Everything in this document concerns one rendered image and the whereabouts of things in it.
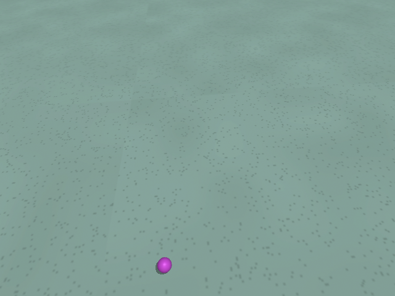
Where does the ball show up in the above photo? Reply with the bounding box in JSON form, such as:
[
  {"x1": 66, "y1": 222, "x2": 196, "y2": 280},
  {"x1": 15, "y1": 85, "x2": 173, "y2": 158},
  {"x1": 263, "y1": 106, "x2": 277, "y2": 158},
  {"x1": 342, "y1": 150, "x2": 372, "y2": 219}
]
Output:
[{"x1": 157, "y1": 257, "x2": 172, "y2": 273}]

